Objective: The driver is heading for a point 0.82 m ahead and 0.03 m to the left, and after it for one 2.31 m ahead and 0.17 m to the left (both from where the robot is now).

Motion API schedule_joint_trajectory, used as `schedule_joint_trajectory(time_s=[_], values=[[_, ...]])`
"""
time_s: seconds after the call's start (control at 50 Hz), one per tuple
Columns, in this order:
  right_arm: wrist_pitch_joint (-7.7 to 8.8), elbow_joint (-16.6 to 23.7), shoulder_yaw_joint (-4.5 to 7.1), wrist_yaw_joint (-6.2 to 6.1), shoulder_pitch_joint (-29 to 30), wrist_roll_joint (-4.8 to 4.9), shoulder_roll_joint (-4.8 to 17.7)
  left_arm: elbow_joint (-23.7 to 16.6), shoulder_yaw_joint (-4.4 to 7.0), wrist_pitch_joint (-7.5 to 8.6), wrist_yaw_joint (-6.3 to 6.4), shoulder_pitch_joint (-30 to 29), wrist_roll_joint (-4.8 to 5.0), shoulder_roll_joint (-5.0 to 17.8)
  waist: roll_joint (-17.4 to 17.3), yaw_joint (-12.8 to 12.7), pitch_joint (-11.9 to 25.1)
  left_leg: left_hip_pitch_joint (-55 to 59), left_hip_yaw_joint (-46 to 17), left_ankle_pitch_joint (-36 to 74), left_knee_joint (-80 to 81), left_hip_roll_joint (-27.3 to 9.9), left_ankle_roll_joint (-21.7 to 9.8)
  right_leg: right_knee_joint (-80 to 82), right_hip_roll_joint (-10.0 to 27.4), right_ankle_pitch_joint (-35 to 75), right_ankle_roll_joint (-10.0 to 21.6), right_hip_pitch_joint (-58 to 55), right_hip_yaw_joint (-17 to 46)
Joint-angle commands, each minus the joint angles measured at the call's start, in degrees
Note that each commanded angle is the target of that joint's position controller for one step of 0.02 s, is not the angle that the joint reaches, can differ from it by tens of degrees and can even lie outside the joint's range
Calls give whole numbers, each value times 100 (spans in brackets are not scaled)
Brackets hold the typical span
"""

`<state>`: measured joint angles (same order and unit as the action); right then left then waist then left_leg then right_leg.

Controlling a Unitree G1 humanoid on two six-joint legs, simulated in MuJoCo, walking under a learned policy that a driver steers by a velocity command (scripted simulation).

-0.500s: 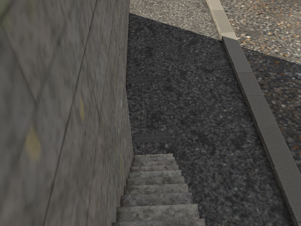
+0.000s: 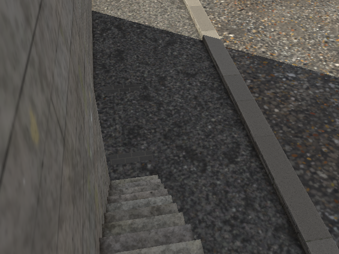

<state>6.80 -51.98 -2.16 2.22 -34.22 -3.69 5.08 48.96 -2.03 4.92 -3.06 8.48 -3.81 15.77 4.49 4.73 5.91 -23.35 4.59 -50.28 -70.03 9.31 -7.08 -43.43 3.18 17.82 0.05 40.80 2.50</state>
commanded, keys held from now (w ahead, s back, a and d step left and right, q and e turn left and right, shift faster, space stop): w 0.60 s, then s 0.40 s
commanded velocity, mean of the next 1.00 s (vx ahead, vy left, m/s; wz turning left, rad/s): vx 0.34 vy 0.00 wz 0.00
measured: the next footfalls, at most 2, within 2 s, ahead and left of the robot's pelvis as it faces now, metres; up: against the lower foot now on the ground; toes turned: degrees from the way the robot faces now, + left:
right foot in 0.12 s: +0.17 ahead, -0.11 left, -0.21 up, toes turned -2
left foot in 0.54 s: +0.36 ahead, +0.09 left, -0.43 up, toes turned +0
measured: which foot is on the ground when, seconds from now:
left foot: down 0.00-0.10, up 0.12-0.52, down 0.54-0.98, up 1.00-1.00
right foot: up 0.00-0.10, down 0.12-0.56, up 0.58-0.94, down 0.96-1.00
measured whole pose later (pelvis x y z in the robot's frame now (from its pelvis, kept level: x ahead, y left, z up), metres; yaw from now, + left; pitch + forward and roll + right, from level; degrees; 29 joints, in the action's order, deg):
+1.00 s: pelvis +0.47 +0.00 -0.50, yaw +0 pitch +0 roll +6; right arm 1.3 -51.6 0.5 -1.9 -31.1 2.8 9.2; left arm 51.7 0.6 3.0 -3.0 14.4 1.8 13.6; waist 6.5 5.0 1.2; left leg -29.1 6.8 -50.9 -99.1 8.9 -4.1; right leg -17.3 6.2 10.0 0.5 19.4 1.7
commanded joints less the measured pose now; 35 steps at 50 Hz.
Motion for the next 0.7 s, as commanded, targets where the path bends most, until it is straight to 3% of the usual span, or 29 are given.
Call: schedule_joint_trajectory(time_s=[0.02,0.04,0.06,0.08,0.1,0.12,0.14,0.16,0.18,0.2,0.22,0.24,0.28,0.32,0.34,0.36,0.4,0.44,0.46,0.5,0.52,0.54,0.56,0.58,0.6,0.64,0.66,0.68,0.7], values=[[-128,45,207,-113,-890,54,628,-440,99,2,17,-1316,-9,283,-591,470,-1268,1347,-3246,4295,1164,-1653,36,1299,250,-990,-15,1838,492],[-201,32,265,-39,-824,-74,722,-349,94,-67,39,-1006,-114,214,-729,232,-884,1039,-3212,4450,1160,-1436,-63,730,-47,-1256,-33,992,204],[-181,282,341,-5,-636,75,801,37,161,54,-37,-148,-146,314,-432,135,-644,133,-2355,5109,460,-1043,61,788,-320,-1297,70,-828,-331],[-175,571,415,215,432,-119,1126,448,162,92,0,1421,-250,177,-997,-725,-513,-1442,-2397,4978,-354,-1045,1,553,-320,-1630,156,-2953,-100],[-105,868,407,384,1403,-84,1209,1189,393,204,64,3241,56,846,28,-1496,-686,-2450,-1956,5223,-1954,-785,170,2240,67,-417,367,-4773,-62],[-89,955,572,532,1661,-13,1770,1449,616,155,142,4317,189,1010,1530,-2258,-495,-3216,-971,2222,-4936,84,511,3597,348,-316,690,-6269,-297],[-36,700,515,768,633,-105,1160,1276,645,112,83,4295,141,1326,850,-1406,889,-5007,-1089,258,-6287,324,587,119,1189,2535,1643,-8583,650],[20,1069,340,815,456,-86,575,1138,735,179,73,3644,-166,1454,105,-973,822,-5835,-1232,614,-5731,-1,550,-134,1607,3930,2256,-8349,1396],[-24,1335,247,719,162,-13,390,1156,900,103,53,2796,-249,1707,142,-786,217,-6615,-1846,1443,-5896,-503,504,488,2283,1062,2496,-7035,2344],[-233,987,272,627,151,-50,515,958,649,55,67,1953,-124,1104,-723,-587,-820,-6169,-1991,2842,-4211,-876,253,1073,1944,-1088,2122,-4601,2125],[-381,789,144,623,-77,-270,159,1033,384,108,151,1597,-125,403,-932,-194,-1363,-5492,-1814,3876,-3261,-1363,126,1409,1572,-1727,1748,-2798,1474],[-474,493,181,717,-143,-272,362,980,153,215,282,1483,29,-186,-1196,-51,-1491,-3962,-1399,5549,-1742,-1537,242,1641,1165,-1903,1781,-678,1115],[-477,474,55,1013,446,-232,131,1434,-12,495,413,2180,-121,-138,-346,-44,-956,-2616,-909,7023,-1947,-1576,379,1116,536,-2900,1692,368,884],[-438,649,149,996,1404,-514,600,1412,-64,783,576,2207,6,207,-556,-397,-774,-2793,-1245,7831,-410,-1708,423,795,459,-2915,1458,-321,909],[-348,728,352,-137,1755,505,424,1144,287,412,364,1390,817,325,-1120,78,-333,-888,-984,8861,2069,-1478,689,1158,599,-2878,943,-341,1137],[-378,559,132,520,1777,-561,883,895,-170,657,498,1529,-63,406,-295,-361,-581,-409,-793,8845,1019,-1383,703,112,-80,-3977,1334,937,357],[-347,494,233,731,1400,-809,1157,771,-86,629,436,1331,-94,712,-278,-158,-623,-193,-707,8068,1185,-1118,680,-628,29,-4563,1370,638,361],[-276,597,151,696,1764,-843,1079,937,-112,562,484,2067,192,678,-437,-621,-1039,-1323,-690,6839,2377,-1129,817,-1647,219,-4224,1420,-925,964],[-273,868,92,653,2257,-740,988,862,-83,449,487,2234,283,644,-524,-878,-877,-1376,-657,5997,3659,-1164,834,-1757,267,-3878,1408,-1854,1313],[-258,930,78,605,1978,-566,974,736,-7,263,376,2061,57,945,-221,-688,-734,315,-444,5532,3997,-884,668,-2381,167,-3092,1361,-1437,1548],[-181,410,154,540,444,-490,1124,527,65,192,211,1500,-48,1230,-597,39,-656,1802,-454,6197,4441,-897,546,-3514,34,-3492,1198,-807,1495],[-32,-191,283,354,-1125,-427,1422,806,45,26,-2,2106,172,756,-1822,324,-597,3034,-742,7271,6729,-1443,179,-5637,-548,-4640,684,-637,967],[-259,-291,507,-208,-652,774,1773,1158,297,-382,317,2383,335,14,-1017,-259,-380,4369,-1134,11387,3902,-2597,532,-6922,-1104,-7349,637,1126,-61],[-72,-18,665,283,-1364,-315,2712,302,76,-19,-212,2758,213,399,-2439,-354,683,6212,-1776,11772,2522,-2578,-736,-8994,-999,-6389,261,3037,-1],[-69,-106,824,402,-1323,-505,2515,-63,35,118,-347,1998,207,234,-1723,95,693,6308,-2731,10002,3070,-2995,-1533,-8507,-617,-6157,107,4255,-291],[-159,115,459,316,-144,-144,1298,-790,-112,116,-185,193,311,-39,-101,-199,-479,3681,-3138,7391,3352,-3264,-1205,-6711,265,-5823,-92,4635,166],[-40,-39,159,228,110,-165,168,-518,-116,156,-123,779,220,-181,264,-568,-944,1846,-2212,7180,3333,-2819,-750,-4193,731,-3752,-138,3816,512],[29,-3,148,156,247,-67,205,-447,-201,115,-186,1012,149,-443,-631,-879,-1312,240,-1974,7528,3479,-2347,-547,-4124,709,-3283,-243,2713,116],[154,521,240,74,1225,32,540,129,-6,34,-205,1819,50,-45,-460,-1127,-1185,-2636,-675,6934,3560,-1335,-492,-2542,438,-920,-148,-397,-266]])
